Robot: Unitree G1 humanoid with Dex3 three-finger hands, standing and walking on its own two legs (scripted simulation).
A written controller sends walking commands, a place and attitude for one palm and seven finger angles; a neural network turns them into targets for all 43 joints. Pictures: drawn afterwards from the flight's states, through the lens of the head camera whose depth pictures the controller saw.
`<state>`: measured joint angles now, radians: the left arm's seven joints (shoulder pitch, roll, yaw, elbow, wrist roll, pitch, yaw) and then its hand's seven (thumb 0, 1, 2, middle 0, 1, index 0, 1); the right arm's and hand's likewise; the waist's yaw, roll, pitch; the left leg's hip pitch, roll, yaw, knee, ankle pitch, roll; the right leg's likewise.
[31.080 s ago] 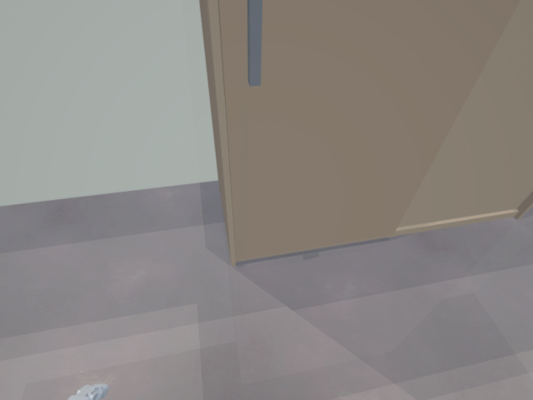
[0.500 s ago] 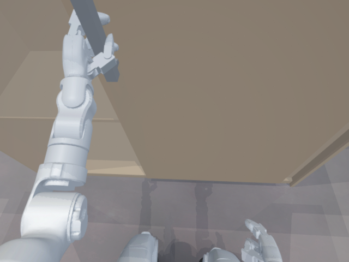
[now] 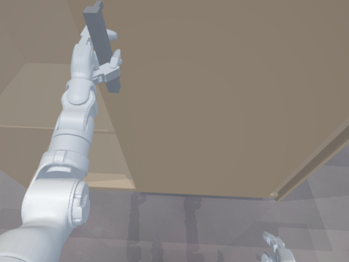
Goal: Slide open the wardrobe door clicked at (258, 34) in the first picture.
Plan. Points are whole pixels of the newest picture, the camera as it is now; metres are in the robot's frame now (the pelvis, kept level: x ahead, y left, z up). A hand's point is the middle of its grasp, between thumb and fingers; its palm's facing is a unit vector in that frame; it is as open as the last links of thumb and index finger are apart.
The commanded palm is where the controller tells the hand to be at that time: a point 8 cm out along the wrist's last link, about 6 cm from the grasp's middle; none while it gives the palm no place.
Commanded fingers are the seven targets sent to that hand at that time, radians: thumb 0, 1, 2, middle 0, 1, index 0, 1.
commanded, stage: loosen the grip on the handle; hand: left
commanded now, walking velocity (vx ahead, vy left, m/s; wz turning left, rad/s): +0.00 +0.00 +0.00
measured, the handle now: (107, 50) +0.51 +0.18 +0.20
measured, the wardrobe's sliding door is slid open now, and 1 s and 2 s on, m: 0.64 0.64 0.64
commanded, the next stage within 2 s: slip the hand off the handle in 0.52 s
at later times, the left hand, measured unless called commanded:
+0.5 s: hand (114, 67) +0.46 +0.15 +0.20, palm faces +0.13 -0.99 -0.08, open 14.3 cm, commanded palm +0.43 +0.20 +0.18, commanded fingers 0.00 -0.55 0.20 -0.25 -1.15 -0.25 -1.15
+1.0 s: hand (106, 67) +0.46 +0.17 +0.19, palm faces +0.12 -0.99 -0.09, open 14.6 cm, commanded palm +0.43 +0.25 +0.19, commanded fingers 0.00 -0.55 0.20 -0.25 -1.15 -0.25 -1.15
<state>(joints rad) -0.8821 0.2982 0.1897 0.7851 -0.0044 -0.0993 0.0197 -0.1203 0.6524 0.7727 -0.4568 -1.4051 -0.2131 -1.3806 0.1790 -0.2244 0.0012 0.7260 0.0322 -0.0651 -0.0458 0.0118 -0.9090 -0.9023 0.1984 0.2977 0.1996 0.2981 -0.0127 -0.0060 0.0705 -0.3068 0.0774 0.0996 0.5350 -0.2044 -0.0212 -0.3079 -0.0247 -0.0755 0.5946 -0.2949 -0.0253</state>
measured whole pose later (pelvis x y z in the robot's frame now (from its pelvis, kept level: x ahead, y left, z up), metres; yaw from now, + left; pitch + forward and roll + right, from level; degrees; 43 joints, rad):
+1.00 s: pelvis +0.00 +0.03 +0.00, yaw -4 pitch +5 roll +0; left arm -0.79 0.31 0.25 0.81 0.00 -0.21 0.06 -0.02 -0.55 0.20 -0.45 -1.25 -0.27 -1.16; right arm 0.30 -0.24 0.03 0.65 0.01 -0.10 -0.03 0.01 -0.91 -0.90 0.20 0.30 0.20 0.30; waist -0.06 0.00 -0.06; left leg -0.40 0.01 0.04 0.59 -0.27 0.02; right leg -0.39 -0.01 0.01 0.57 -0.26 0.01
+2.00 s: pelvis +0.01 +0.01 +0.00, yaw -2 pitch -1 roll +0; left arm -0.20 0.29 0.25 0.10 -0.17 -0.03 -0.08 -0.02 -0.56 0.20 -0.26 -1.16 -0.26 -1.15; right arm 0.21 -0.24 0.06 0.63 0.04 -0.15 -0.09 0.01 -0.91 -0.90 0.20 0.30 0.20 0.30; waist 0.05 0.04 -0.05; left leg -0.26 0.02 -0.01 0.55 -0.27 -0.01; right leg -0.24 0.00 -0.04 0.55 -0.29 -0.02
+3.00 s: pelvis +0.00 +0.02 +0.01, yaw -2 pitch -6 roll +0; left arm 0.31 0.33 0.30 -0.30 -0.08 -0.10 0.09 -0.01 0.19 0.56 -0.23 -0.72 -0.23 -0.72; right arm 0.22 -0.23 0.04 0.70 -0.01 -0.16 -0.09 0.02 -0.91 -0.90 0.20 0.30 0.20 0.30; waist 0.07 0.05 0.02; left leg -0.09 0.00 0.01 0.41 -0.21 0.01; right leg -0.07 -0.01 -0.02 0.39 -0.22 0.01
